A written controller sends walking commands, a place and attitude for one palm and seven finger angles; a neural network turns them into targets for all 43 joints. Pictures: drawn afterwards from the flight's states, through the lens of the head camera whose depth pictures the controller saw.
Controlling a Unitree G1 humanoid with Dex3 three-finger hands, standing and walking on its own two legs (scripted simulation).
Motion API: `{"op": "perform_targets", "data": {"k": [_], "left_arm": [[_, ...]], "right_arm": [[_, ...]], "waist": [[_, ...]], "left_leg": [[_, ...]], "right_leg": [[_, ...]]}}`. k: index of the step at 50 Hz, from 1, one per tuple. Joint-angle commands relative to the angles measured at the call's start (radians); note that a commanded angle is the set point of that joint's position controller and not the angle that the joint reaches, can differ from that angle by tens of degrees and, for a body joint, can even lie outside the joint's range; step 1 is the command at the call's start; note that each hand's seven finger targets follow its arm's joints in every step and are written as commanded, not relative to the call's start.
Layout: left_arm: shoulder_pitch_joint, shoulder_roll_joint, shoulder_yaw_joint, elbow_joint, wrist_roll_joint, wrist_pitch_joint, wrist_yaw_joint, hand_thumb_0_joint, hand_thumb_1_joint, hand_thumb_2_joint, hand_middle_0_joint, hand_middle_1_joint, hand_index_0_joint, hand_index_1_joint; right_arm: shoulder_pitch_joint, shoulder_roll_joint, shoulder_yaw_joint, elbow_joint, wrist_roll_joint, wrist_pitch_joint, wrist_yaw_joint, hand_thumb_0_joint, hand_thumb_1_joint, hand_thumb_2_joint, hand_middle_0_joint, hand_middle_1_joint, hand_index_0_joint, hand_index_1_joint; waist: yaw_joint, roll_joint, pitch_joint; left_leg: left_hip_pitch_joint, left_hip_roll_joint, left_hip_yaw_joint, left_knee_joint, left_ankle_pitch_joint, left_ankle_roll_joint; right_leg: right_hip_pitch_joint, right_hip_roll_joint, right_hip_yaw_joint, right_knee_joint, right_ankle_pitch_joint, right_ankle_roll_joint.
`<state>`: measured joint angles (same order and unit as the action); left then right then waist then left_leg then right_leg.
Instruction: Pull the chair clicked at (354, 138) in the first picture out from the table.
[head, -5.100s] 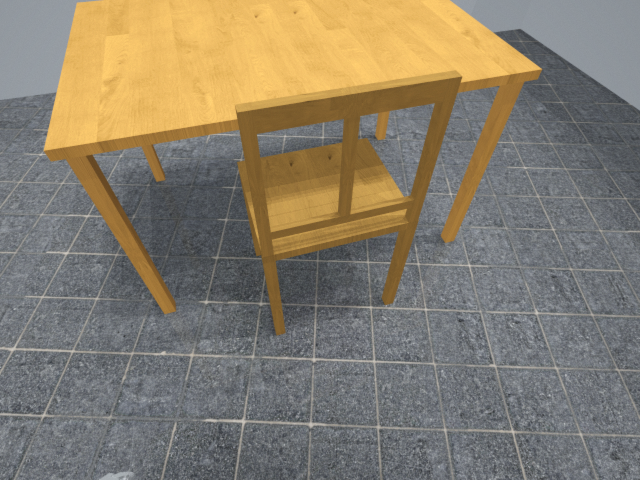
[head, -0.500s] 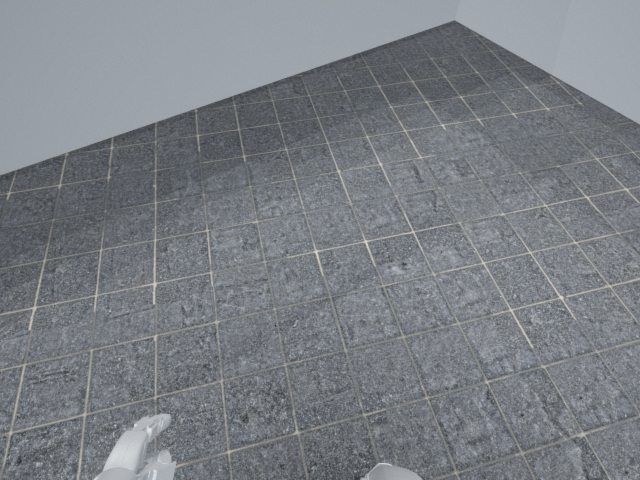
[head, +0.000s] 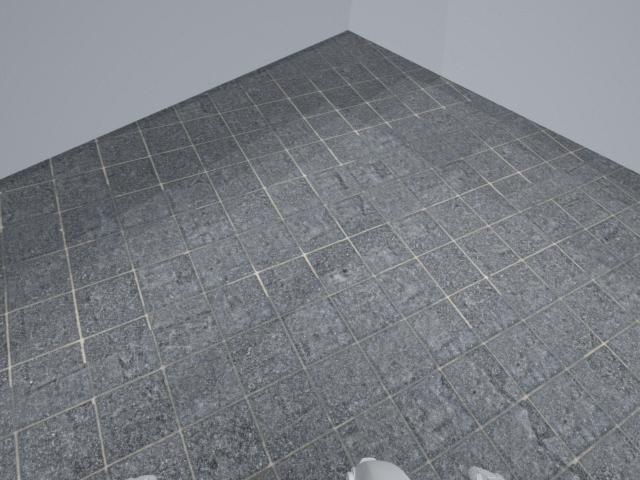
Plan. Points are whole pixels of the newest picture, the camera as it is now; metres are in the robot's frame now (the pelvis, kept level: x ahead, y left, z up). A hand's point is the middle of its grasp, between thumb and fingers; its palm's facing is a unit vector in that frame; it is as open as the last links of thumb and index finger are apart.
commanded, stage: walk to a spot facing it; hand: left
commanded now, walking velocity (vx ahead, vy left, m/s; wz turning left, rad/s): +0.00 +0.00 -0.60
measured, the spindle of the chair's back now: out of the picture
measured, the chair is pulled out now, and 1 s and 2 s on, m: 0.00 0.00 0.00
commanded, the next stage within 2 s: turn to face it in 1.42 s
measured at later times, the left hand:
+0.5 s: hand (225, 460) +0.16 +0.13 -0.15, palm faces -0.29 -0.92 -0.27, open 7.4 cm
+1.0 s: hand (229, 420) +0.22 +0.14 -0.16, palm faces -0.55 -0.81 -0.20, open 7.4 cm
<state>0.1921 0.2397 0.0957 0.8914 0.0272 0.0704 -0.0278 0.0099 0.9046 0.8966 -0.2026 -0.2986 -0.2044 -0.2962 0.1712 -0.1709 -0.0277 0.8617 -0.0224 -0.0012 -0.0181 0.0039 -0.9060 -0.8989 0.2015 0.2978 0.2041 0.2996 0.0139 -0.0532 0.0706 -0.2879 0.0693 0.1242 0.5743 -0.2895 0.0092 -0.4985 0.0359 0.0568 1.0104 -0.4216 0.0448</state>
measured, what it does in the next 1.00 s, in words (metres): steps on the spot, turning right: right foot, then left foot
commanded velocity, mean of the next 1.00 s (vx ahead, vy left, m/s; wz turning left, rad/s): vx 0.00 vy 0.00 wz -0.60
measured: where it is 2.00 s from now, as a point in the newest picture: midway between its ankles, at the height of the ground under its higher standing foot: outside the picture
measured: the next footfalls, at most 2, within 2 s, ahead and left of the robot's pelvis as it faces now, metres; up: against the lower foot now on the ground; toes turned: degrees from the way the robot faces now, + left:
right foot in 0.32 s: +0.01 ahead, -0.14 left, +0.00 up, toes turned -18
left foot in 0.72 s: +0.13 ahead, +0.08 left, +0.00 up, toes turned -23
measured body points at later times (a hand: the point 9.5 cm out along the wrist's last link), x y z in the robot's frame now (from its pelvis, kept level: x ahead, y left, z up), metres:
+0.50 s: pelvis +0.01 -0.03 +0.00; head +0.05 -0.07 +0.45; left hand +0.18 +0.18 -0.13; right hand -0.03 -0.30 -0.15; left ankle +0.04 +0.12 -0.66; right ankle -0.03 -0.13 -0.73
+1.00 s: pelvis +0.03 +0.01 +0.01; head +0.07 +0.01 +0.46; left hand +0.24 +0.18 -0.14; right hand -0.07 -0.22 -0.12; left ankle +0.09 +0.09 -0.73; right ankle -0.09 -0.09 -0.66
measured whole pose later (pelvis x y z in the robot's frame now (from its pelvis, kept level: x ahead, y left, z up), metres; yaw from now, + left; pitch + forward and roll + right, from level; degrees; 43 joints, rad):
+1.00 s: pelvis +0.03 +0.01 +0.01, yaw -37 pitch +0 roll -2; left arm 0.19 0.26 0.10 0.91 0.02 0.09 -0.04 0.01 0.91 0.90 -0.20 -0.30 -0.20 -0.30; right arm 0.23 -0.18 -0.03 0.89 -0.02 0.00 -0.02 0.01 -0.90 -0.90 0.20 0.30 0.21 0.30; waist 0.00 -0.02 0.08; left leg -0.23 0.11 0.21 0.47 -0.25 0.02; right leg -0.44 -0.04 -0.02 1.03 -0.43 0.08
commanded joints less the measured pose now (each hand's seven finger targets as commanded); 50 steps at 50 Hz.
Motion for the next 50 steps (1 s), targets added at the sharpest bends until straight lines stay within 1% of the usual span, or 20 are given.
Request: {"op": "perform_targets", "data": {"k": [1, 6, 10, 13, 14, 15, 16, 17, 18, 21, 30, 32, 34, 35, 36, 37, 38, 40, 42, 50], "left_arm": [[0.006, 0.064, 0.024, -0.07, -0.005, -0.017, -0.008, 0.0, 0.9, 0.9, -0.2, -0.3, -0.2, -0.3], [-0.072, 0.035, 0.007, -0.08, -0.009, -0.015, -0.008, 0.0, 0.9, 0.9, -0.2, -0.3, -0.2, -0.3], [-0.071, 0.03, -0.003, -0.074, -0.008, -0.027, -0.006, 0.0, 0.9, 0.9, -0.2, -0.3, -0.2, -0.3], [-0.011, 0.049, -0.002, -0.053, -0.009, -0.043, 0.0, 0.0, 0.9, 0.9, -0.2, -0.3, -0.2, -0.3], [0.056, 0.092, 0.007, -0.034, -0.006, -0.052, 0.006, 0.0, 0.9, 0.9, -0.2, -0.3, -0.2, -0.3], [0.122, 0.217, 0.028, -0.014, 0.003, -0.067, 0.021, 0.0, 0.9, 0.9, -0.2, -0.3, -0.2, -0.3], [0.175, 0.272, 0.04, 0.003, -0.013, -0.064, 0.033, 0.0, 0.9, 0.9, -0.2, -0.3, -0.2, -0.3], [0.18, 0.254, 0.044, 0.004, -0.016, -0.061, 0.043, 0.0, 0.9, 0.9, -0.2, -0.3, -0.2, -0.3], [0.117, 0.226, 0.04, -0.005, -0.014, -0.058, 0.046, 0.0, 0.9, 0.9, -0.2, -0.3, -0.2, -0.3], [0.001, 0.166, 0.019, -0.048, -0.011, -0.059, 0.044, 0.0, 0.9, 0.9, -0.2, -0.3, -0.2, -0.3], [0.013, 0.201, 0.029, -0.058, -0.004, -0.051, 0.041, 0.0, 0.9, 0.9, -0.2, -0.3, -0.2, -0.3], [-0.021, 0.202, 0.031, -0.072, -0.004, -0.044, 0.041, 0.0, 0.9, 0.9, -0.2, -0.3, -0.2, -0.3], [-0.062, 0.187, 0.029, -0.083, -0.011, -0.037, 0.039, 0.0, 0.9, 0.9, -0.2, -0.3, -0.2, -0.3], [-0.066, 0.144, 0.02, -0.096, -0.017, -0.032, 0.036, 0.0, 0.9, 0.9, -0.2, -0.3, -0.2, -0.3], [-0.025, 0.075, 0.011, -0.119, -0.024, -0.026, 0.025, 0.0, 0.9, 0.9, -0.2, -0.3, -0.2, -0.3], [-0.014, 0.097, 0.015, -0.129, -0.011, -0.031, 0.021, 0.0, 0.9, 0.9, -0.2, -0.3, -0.2, -0.3], [-0.021, 0.115, 0.024, -0.098, 0.004, -0.028, 0.02, 0.0, 0.9, 0.9, -0.2, -0.3, -0.2, -0.3], [-0.003, 0.112, 0.029, -0.071, 0.003, -0.025, 0.003, 0.0, 0.9, 0.9, -0.2, -0.3, -0.2, -0.3], [0.003, 0.089, 0.02, -0.063, -0.003, -0.015, -0.002, 0.0, 0.9, 0.9, -0.2, -0.3, -0.2, -0.3], [-0.09, 0.048, 0.0, -0.084, -0.007, -0.009, -0.007, 0.0, 0.9, 0.9, -0.2, -0.3, -0.2, -0.3]], "right_arm": [[0.016, -0.185, -0.052, -0.063, -0.002, -0.018, -0.023, 0.0, -0.9, -0.9, 0.2, 0.3, 0.2, 0.3], [0.125, -0.217, -0.073, -0.004, -0.003, -0.012, -0.017, 0.0, -0.9, -0.9, 0.2, 0.3, 0.2, 0.3], [0.127, -0.245, -0.087, 0.019, -0.004, -0.005, -0.007, 0.0, -0.9, -0.9, 0.2, 0.3, 0.2, 0.3], [0.112, -0.254, -0.093, 0.024, 0.001, -0.001, -0.002, 0.0, -0.9, -0.9, 0.2, 0.3, 0.2, 0.3], [0.109, -0.237, -0.091, 0.018, 0.007, -0.001, 0.002, 0.0, -0.9, -0.9, 0.2, 0.3, 0.2, 0.3], [0.102, -0.159, -0.073, -0.016, 0.013, 0.005, 0.01, 0.0, -0.9, -0.9, 0.2, 0.3, 0.2, 0.3], [0.026, -0.134, -0.058, -0.059, 0.008, 0.015, 0.002, 0.0, -0.9, -0.9, 0.2, 0.3, 0.2, 0.3], [-0.027, -0.147, -0.054, -0.061, 0.012, 0.023, -0.01, 0.0, -0.9, -0.9, 0.2, 0.3, 0.2, 0.3], [-0.047, -0.147, -0.058, -0.057, 0.01, 0.026, -0.012, 0.0, -0.9, -0.9, 0.2, 0.3, 0.2, 0.3], [0.01, -0.147, -0.058, -0.009, 0.003, 0.027, -0.003, 0.0, -0.9, -0.9, 0.2, 0.3, 0.2, 0.3], [-0.035, -0.149, -0.052, -0.043, 0.015, 0.015, -0.006, 0.0, -0.9, -0.9, 0.2, 0.3, 0.2, 0.3], [-0.001, -0.146, -0.053, -0.045, 0.018, 0.01, -0.01, 0.0, -0.9, -0.9, 0.2, 0.3, 0.2, 0.3], [0.083, -0.149, -0.053, -0.023, 0.019, 0.002, -0.016, 0.0, -0.9, -0.9, 0.2, 0.3, 0.2, 0.3], [0.129, -0.192, -0.058, -0.016, 0.016, -0.006, -0.019, 0.0, -0.9, -0.9, 0.2, 0.3, 0.2, 0.3], [0.141, -0.298, -0.075, -0.031, 0.001, -0.009, -0.018, 0.0, -0.9, -0.9, 0.2, 0.3, 0.2, 0.3], [0.128, -0.327, -0.074, -0.058, -0.002, -0.002, -0.015, 0.0, -0.9, -0.9, 0.2, 0.3, 0.2, 0.3], [0.085, -0.265, -0.062, -0.054, -0.007, -0.01, -0.019, 0.0, -0.9, -0.9, 0.2, 0.3, 0.2, 0.3], [0.004, -0.215, -0.043, -0.078, -0.003, -0.016, -0.023, 0.0, -0.9, -0.9, 0.2, 0.3, 0.2, 0.3], [0.028, -0.201, -0.043, -0.068, -0.002, -0.018, -0.024, 0.0, -0.9, -0.9, 0.2, 0.3, 0.2, 0.3], [0.134, -0.226, -0.071, 0.002, -0.002, -0.008, -0.012, 0.0, -0.9, -0.9, 0.2, 0.3, 0.2, 0.3]], "waist": [[-0.014, 0.236, -0.072], [-0.068, 0.217, -0.086], [-0.073, 0.281, -0.108], [-0.031, 0.256, -0.142], [0.005, 0.158, -0.168], [0.04, -0.166, -0.194], [0.074, -0.233, -0.177], [0.087, -0.22, -0.163], [0.06, -0.199, -0.106], [-0.005, -0.089, -0.097], [0.016, -0.116, -0.119], [-0.006, -0.136, -0.118], [-0.05, -0.113, -0.124], [-0.069, 0.014, -0.145], [-0.056, 0.342, -0.148], [-0.051, 0.329, -0.12], [-0.042, 0.278, -0.093], [-0.002, 0.212, -0.068], [-0.01, 0.212, -0.082], [-0.066, 0.231, -0.078]], "left_leg": [[0.133, 0.251, -0.105, -0.274, 0.287, 0.086], [0.239, 0.3, -0.054, -0.224, 0.468, 0.114], [0.248, 0.316, 0.006, -0.156, 0.548, 0.099], [0.204, 0.298, 0.06, -0.035, 0.527, 0.037], [0.113, 0.27, 0.091, 0.095, 0.429, -0.013], [-0.172, 0.159, 0.139, 0.306, 0.009, -0.078], [-0.318, 0.07, 0.023, 0.479, -0.37, -0.104], [-0.323, 0.079, -0.083, 0.546, -0.342, -0.089], [-0.356, 0.079, -0.112, 0.588, -0.288, -0.09], [-0.281, 0.074, -0.091, 0.536, -0.125, -0.112], [-0.168, -0.005, -0.078, 0.268, -0.135, -0.108], [-0.085, -0.027, -0.073, 0.15, -0.113, -0.097], [0.085, -0.039, -0.064, -0.075, 0.037, -0.084], [0.192, 0.059, -0.167, -0.209, 0.072, -0.05], [0.262, 0.326, -0.444, -0.303, 0.163, 0.045], [0.153, 0.442, -0.517, -0.321, 0.139, 0.136], [0.102, 0.388, -0.472, -0.334, 0.131, 0.121], [0.081, 0.287, -0.274, -0.303, 0.227, 0.087], [0.129, 0.247, -0.166, -0.278, 0.34, 0.088], [0.191, 0.304, -0.065, -0.252, 0.356, 0.117]], "right_leg": [[-0.084, -0.067, -0.05, 0.173, 0.035, 0.031], [-0.025, -0.087, -0.118, -0.06, -0.036, 0.032], [0.067, -0.062, -0.166, -0.229, -0.043, 0.011], [0.231, -0.039, -0.189, -0.483, 0.126, -0.016], [0.385, -0.075, -0.143, -0.614, 0.281, -0.036], [0.598, -0.318, 0.163, -0.67, 0.607, -0.125], [0.567, -0.463, 0.296, -0.628, 0.902, -0.232], [0.478, -0.419, 0.289, -0.636, 0.815, -0.254], [0.437, -0.381, 0.283, -0.645, 0.713, -0.256], [0.374, -0.272, 0.146, -0.631, 0.681, -0.209], [0.355, -0.252, 0.275, -0.608, 0.628, -0.234], [0.304, -0.232, 0.302, -0.585, 0.626, -0.216], [0.208, -0.18, 0.299, -0.519, 0.545, -0.155], [0.119, -0.099, 0.239, -0.413, 0.389, -0.102], [-0.057, 0.044, 0.089, -0.192, -0.03, -0.029], [-0.062, 0.008, 0.019, 0.019, -0.185, -0.006], [-0.06, -0.016, 0.045, 0.13, -0.139, 0.003], [-0.063, -0.052, 0.008, 0.214, -0.017, 0.013], [-0.054, -0.056, -0.017, 0.208, 0.021, 0.029], [0.034, -0.09, -0.114, -0.108, -0.039, 0.025]]}}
